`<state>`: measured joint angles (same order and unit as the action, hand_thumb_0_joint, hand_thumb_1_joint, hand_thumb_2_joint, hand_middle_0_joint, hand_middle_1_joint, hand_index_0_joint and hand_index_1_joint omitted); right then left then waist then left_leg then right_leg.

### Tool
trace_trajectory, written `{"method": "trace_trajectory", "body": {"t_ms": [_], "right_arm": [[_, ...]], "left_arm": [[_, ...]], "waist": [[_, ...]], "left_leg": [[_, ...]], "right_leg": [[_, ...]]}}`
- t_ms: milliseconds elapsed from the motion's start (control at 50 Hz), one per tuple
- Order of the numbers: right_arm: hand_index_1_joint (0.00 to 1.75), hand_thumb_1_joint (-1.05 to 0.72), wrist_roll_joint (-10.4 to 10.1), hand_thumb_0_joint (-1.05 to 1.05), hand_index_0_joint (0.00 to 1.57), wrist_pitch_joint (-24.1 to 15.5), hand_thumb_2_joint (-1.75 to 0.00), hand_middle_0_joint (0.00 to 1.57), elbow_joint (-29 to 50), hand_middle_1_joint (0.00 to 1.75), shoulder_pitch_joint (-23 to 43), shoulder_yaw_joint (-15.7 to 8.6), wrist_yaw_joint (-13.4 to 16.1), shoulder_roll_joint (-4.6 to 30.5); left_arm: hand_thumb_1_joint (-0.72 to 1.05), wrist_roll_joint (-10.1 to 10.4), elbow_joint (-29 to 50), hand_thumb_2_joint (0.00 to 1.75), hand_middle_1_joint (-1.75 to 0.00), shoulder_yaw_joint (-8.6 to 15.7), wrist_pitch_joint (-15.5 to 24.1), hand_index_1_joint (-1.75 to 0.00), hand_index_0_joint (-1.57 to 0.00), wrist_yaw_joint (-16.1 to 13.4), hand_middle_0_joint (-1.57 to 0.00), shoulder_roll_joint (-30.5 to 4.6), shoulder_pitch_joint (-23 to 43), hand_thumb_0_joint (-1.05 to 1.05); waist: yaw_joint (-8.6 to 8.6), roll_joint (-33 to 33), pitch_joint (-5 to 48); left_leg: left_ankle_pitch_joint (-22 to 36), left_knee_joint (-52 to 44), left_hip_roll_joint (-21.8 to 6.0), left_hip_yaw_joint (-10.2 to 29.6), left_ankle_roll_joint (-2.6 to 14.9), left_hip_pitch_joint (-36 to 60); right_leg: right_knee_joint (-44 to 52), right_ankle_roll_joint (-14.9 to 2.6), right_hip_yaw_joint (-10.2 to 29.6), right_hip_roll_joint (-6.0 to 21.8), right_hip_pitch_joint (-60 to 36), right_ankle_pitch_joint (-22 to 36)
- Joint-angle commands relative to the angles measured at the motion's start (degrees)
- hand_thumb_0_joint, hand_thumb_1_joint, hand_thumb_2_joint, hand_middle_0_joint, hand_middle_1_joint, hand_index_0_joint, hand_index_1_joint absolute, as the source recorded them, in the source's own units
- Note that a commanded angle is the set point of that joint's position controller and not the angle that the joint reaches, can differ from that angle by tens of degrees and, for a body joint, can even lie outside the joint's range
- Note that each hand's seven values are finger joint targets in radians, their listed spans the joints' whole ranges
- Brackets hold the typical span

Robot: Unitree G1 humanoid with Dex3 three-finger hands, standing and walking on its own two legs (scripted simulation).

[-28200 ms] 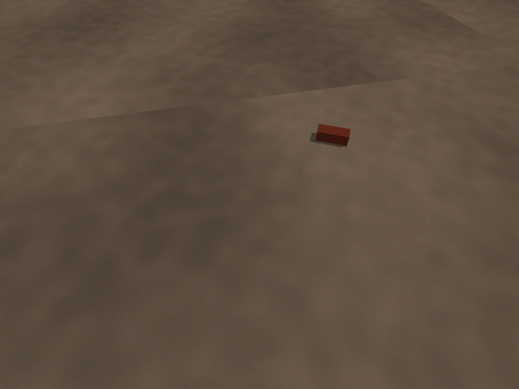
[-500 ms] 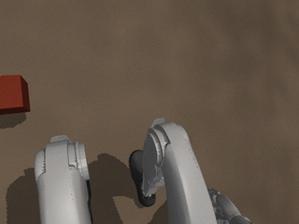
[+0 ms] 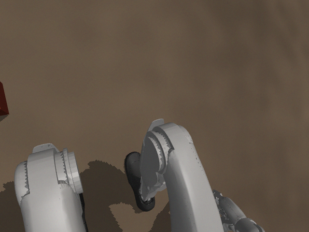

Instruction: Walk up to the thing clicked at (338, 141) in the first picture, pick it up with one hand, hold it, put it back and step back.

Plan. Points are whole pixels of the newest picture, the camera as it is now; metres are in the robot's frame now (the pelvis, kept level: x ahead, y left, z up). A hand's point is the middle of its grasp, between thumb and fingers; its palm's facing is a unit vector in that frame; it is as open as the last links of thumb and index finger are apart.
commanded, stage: rest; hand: left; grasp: from above
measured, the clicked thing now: out of the picture +0.42 +0.37 -0.26
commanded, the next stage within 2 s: open in 0.30 s
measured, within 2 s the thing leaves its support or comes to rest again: neither
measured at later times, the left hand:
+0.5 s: hand out of the picture +0.41 +0.36 -0.24, palm faces -0.47 -0.12 -0.87, open 11.5 cm
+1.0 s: hand out of the picture +0.42 +0.36 -0.24, palm faces -0.47 -0.13 -0.87, open 13.2 cm
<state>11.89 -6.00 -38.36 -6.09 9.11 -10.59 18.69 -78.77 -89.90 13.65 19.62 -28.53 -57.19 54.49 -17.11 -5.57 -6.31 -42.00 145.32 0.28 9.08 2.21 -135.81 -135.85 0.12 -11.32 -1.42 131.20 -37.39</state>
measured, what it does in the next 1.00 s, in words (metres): stands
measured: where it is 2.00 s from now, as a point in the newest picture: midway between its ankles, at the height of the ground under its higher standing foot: (111, 205)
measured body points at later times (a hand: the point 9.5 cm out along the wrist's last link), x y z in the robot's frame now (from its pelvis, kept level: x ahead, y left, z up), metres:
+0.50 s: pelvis +0.00 +0.00 -0.01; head +0.26 +0.13 +0.33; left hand +0.43 +0.37 -0.19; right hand +0.07 -0.26 -0.07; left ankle +0.06 +0.11 -0.27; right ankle +0.11 -0.11 -0.27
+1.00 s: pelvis +0.00 +0.00 +0.00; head +0.27 +0.13 +0.33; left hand +0.44 +0.37 -0.19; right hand +0.07 -0.26 -0.06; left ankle +0.06 +0.11 -0.27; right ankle +0.11 -0.11 -0.27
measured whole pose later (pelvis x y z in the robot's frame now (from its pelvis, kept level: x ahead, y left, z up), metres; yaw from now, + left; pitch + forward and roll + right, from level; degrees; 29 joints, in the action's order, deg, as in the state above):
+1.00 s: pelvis +0.00 +0.00 +0.00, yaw -2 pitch +29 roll -14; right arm 13.0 -11.0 -37.5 -5.9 13.8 -12.9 20.1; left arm -77.7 -94.3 10.0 19.4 -31.1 -61.2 56.0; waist -18.4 -7.6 -8.1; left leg -42.2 147.0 0.2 11.3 2.1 -134.8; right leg -135.8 0.5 -13.1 -2.1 129.6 -36.6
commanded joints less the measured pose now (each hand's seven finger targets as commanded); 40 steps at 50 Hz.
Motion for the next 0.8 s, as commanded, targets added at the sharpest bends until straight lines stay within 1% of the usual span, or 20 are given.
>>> {"method": "trace_trajectory", "body": {"t_ms": [0, 40, 60, 80, 160, 220, 280, 380, 440, 480, 520, 560, 580, 600, 620, 660, 680, 720, 740, 780], "right_arm": [[0.3, -0.89, 0.1, 0.0, 0.2, -0.3, -0.89, 0.2, -0.1, 0.3, -12.4, -5.3, 1.0, 18.2], [0.3, -0.89, 0.3, 0.0, 0.2, -0.5, -0.89, 0.2, -0.2, 0.3, -12.4, -5.1, 0.9, 18.1], [0.3, -0.89, 0.2, 0.0, 0.2, -0.6, -0.89, 0.2, -0.4, 0.3, -11.7, -4.6, 0.9, 17.5], [0.3, -0.89, 0.4, 0.0, 0.2, -0.7, -0.9, 0.2, -1.1, 0.3, -12.2, -4.8, 0.8, 18.1], [0.3, -0.89, 0.6, 0.0, 0.2, -1.1, -0.9, 0.2, -0.5, 0.3, -10.4, -3.9, 0.7, 18.2], [0.3, -0.89, 1.0, 0.0, 0.2, -1.6, -0.89, 0.2, -0.2, 0.3, -10.9, -3.3, 0.3, 18.7], [0.3, -0.89, 0.8, 0.0, 0.2, -2.0, -0.9, 0.2, -0.6, 0.3, -10.3, -3.2, 0.2, 19.6], [0.3, -0.9, 1.2, 0.0, 0.2, -3.1, -0.9, 0.2, -0.1, 0.3, -10.8, -2.4, -0.4, 19.3], [0.3, -0.89, 0.9, 0.0, 0.2, -3.6, -0.89, 0.2, 0.3, 0.3, -10.3, -2.3, -0.5, 19.4], [0.3, -0.89, 0.9, 0.0, 0.2, -4.0, -0.9, 0.2, -1.0, 0.3, -10.6, -1.9, -0.7, 18.7], [0.3, -0.89, 0.7, 0.0, 0.2, -4.6, -0.9, 0.2, 0.0, 0.3, -10.6, -1.9, -1.0, 19.5], [0.3, -0.89, 0.6, 0.0, 0.2, -4.8, -0.9, 0.2, -0.7, 0.3, -11.2, -1.6, -1.1, 19.1], [0.3, -0.89, 0.7, 0.0, 0.2, -5.1, -0.9, 0.2, 0.6, 0.3, -10.7, -1.8, -1.1, 20.1], [0.3, -0.89, 0.6, 0.0, 0.2, -5.1, -0.9, 0.2, 0.2, 0.3, -11.5, -1.5, -1.1, 19.7], [0.3, -0.89, 0.7, 0.0, 0.2, -5.1, -0.9, 0.2, 0.3, 0.3, -11.2, -1.6, -1.2, 20.1], [0.3, -0.89, 0.7, 0.0, 0.2, -5.3, -0.9, 0.2, 0.4, 0.3, -10.8, -1.3, -1.1, 19.5], [0.3, -0.89, 0.9, 0.0, 0.2, -5.4, -0.9, 0.2, 0.0, 0.3, -11.8, -0.9, -1.3, 19.1], [0.3, -0.89, 0.7, 0.0, 0.2, -5.4, -0.9, 0.2, 0.4, 0.3, -11.1, -1.2, -1.2, 19.9], [0.3, -0.89, 0.8, 0.0, 0.2, -5.4, -0.9, 0.2, 0.5, 0.3, -11.8, -1.1, -1.4, 19.8], [0.3, -0.89, 0.7, 0.0, 0.2, -5.2, -0.9, 0.2, -0.3, 0.3, -11.3, -1.1, -1.3, 19.4]], "left_arm": [[0.62, 1.2, 9.6, 1.1, -0.98, 1.3, 0.8, -0.97, -0.93, -3.2, -0.92, -19.2, 16.1, 0.0], [0.63, 0.5, 9.0, 1.12, -0.98, 1.0, 1.0, -0.97, -0.94, -3.5, -0.93, -19.9, 16.1, 0.0], [0.62, 1.2, 8.7, 1.13, -0.97, 0.1, 1.1, -0.96, -0.94, -3.7, -0.93, -17.9, 15.7, 0.0], [0.63, 0.8, 8.5, 1.12, -0.99, 1.7, 1.2, -0.97, -0.94, -4.3, -0.93, -20.4, 15.7, 0.0], [0.63, 0.8, 5.0, 1.14, -0.99, -0.8, 1.6, -0.98, -0.94, -5.1, -0.93, -17.1, 16.1, 0.0], [0.63, -0.4, 3.5, 1.12, -1.03, -1.3, 1.0, -1.0, -0.92, -5.8, -0.9, -18.5, 16.9, 0.0], [0.62, -0.6, 1.5, 1.14, -1.01, -0.7, 0.6, -1.0, -0.93, -6.6, -0.92, -20.0, 16.1, 0.0], [0.6, -1.0, -0.1, 1.13, -1.03, -1.2, 0.0, -1.01, -0.91, -7.0, -0.9, -19.9, 17.2, 0.0], [0.36, -0.5, 0.9, 1.08, -1.03, -2.3, -0.1, -1.01, -0.67, -7.4, -0.66, -19.3, 17.9, 0.0], [0.2, 0.2, 0.3, 1.03, -1.04, -4.5, -0.2, -1.01, -0.51, -7.4, -0.5, -16.7, 18.4, 0.0], [0.04, 0.0, 0.7, 1.02, -1.07, -4.3, -0.4, -1.04, -0.38, -7.2, -0.36, -18.0, 18.8, 0.0], [-0.12, 0.6, 0.6, 1.04, -1.07, -4.2, -0.6, -1.05, -0.32, -7.2, -0.3, -18.5, 18.9, 0.0], [-0.2, 1.0, 1.9, 1.04, -1.09, -2.2, -0.5, -1.07, -0.29, -7.4, -0.27, -20.5, 19.1, 0.0], [-0.27, 0.7, 1.3, 1.07, -1.09, -2.8, -0.6, -1.07, -0.25, -7.3, -0.23, -19.7, 17.9, 0.0], [-0.31, 1.2, 1.7, 1.05, -1.09, -1.3, -0.3, -1.07, -0.22, -7.3, -0.2, -21.1, 18.4, 0.0], [-0.4, 1.7, 2.1, 1.05, -1.1, -2.0, -0.1, -1.08, -0.15, -7.1, -0.14, -20.1, 18.2, 0.0], [-0.43, 1.3, 1.8, 1.06, -1.12, -2.9, -0.2, -1.1, -0.13, -6.8, -0.11, -19.6, 17.6, 0.0], [-0.46, 1.8, 2.5, 1.06, -1.11, -1.4, -0.2, -1.1, -0.1, -6.7, -0.09, -21.4, 16.8, 0.0], [-0.46, 1.9, 2.5, 1.1, -1.13, -2.1, -0.2, -1.12, -0.1, -6.3, -0.1, -20.5, 17.4, 0.0], [-0.46, 2.4, 1.8, 1.15, -1.14, -2.2, -0.3, -1.14, -0.1, -6.3, -0.1, -19.8, 14.8, 0.0]], "waist": [[-0.96, 28.8, 41.9], [-1.01, 28.8, 41.2], [-0.91, 28.7, 41.7], [-1.11, 29.2, 41.4], [-1.66, 28.6, 37.9], [-2.72, 28.5, 36.7], [-2.4, 28.0, 35.5], [-3.8, 27.0, 34.5], [-3.21, 27.0, 35.4], [-3.53, 28.0, 35.1], [-3.94, 28.0, 35.1], [-3.73, 28.3, 35.5], [-3.72, 27.1, 35.8], [-3.51, 27.0, 35.8], [-3.73, 27.0, 35.4], [-3.42, 27.5, 35.7], [-3.67, 27.7, 36.3], [-2.85, 27.9, 37.0], [-3.57, 28.8, 36.3], [-2.32, 29.4, 37.4]], "left_leg": [[18.1, -14.3, -0.8, -2.6, -1.22, 33.1], [17.6, -13.8, -0.9, -2.5, -1.32, 33.0], [18.2, -14.2, -1.0, -2.3, -1.35, 33.7], [18.4, -14.1, -1.1, -2.1, -1.38, 33.7], [15.7, -14.9, -1.1, -1.1, -1.66, 31.7], [14.3, -15.1, -1.2, -0.8, -1.54, 31.5], [13.8, -14.9, -1.3, -0.3, -1.57, 30.6], [13.7, -13.9, -1.5, -0.6, -1.26, 29.7], [12.4, -14.4, -1.4, -0.7, -1.19, 28.9], [12.3, -14.7, -1.4, -0.3, -1.39, 29.6], [12.7, -14.5, -1.7, 0.3, -1.5, 30.8], [13.2, -14.3, -1.6, 0.0, -1.44, 30.5], [14.2, -13.9, -1.7, 0.1, -1.43, 30.5], [14.9, -13.9, -1.5, -0.3, -1.41, 30.5], [14.6, -13.6, -1.5, -0.4, -1.41, 29.8], [14.8, -13.5, -1.5, -0.8, -1.39, 29.1], [14.7, -13.6, -1.5, -1.1, -1.22, 29.6], [15.3, -13.5, -1.5, -0.7, -1.53, 30.0], [15.0, -13.6, -1.4, -0.7, -1.59, 30.4], [15.8, -14.4, -1.6, -0.3, -1.87, 31.2]], "right_leg": [[10.5, -2.14, -1.3, -2.4, -20.6, 14.7], [10.2, -2.3, -1.2, -2.6, -20.1, 14.4], [10.3, -2.1, -1.5, -2.7, -20.6, 14.8], [9.9, -2.02, -1.5, -2.7, -20.7, 15.2], [9.7, -2.21, -2.4, -2.7, -18.1, 13.0], [9.1, -1.81, -2.8, -2.6, -17.3, 12.6], [8.8, -1.96, -3.0, -2.6, -16.5, 12.3], [9.1, -1.66, -2.8, -2.8, -17.9, 12.9], [9.7, -1.73, -2.8, -3.0, -18.4, 11.9], [9.4, -1.68, -3.1, -3.0, -17.5, 12.0], [8.8, -1.62, -3.0, -2.9, -17.0, 12.4], [9.0, -1.64, -2.8, -2.9, -18.1, 12.9], [9.1, -1.49, -3.0, -2.7, -18.8, 13.6], [9.4, -1.55, -2.8, -2.8, -19.5, 14.1], [9.3, -1.63, -2.8, -2.7, -19.5, 13.8], [9.9, -1.71, -2.6, -3.0, -21.0, 14.2], [10.0, -1.52, -2.3, -3.1, -22.1, 14.6], [9.7, -1.79, -2.8, -3.0, -21.3, 14.5], [9.7, -1.78, -2.8, -2.8, -20.9, 14.0], [9.5, -1.9, -3.0, -3.0, -21.3, 14.6]]}}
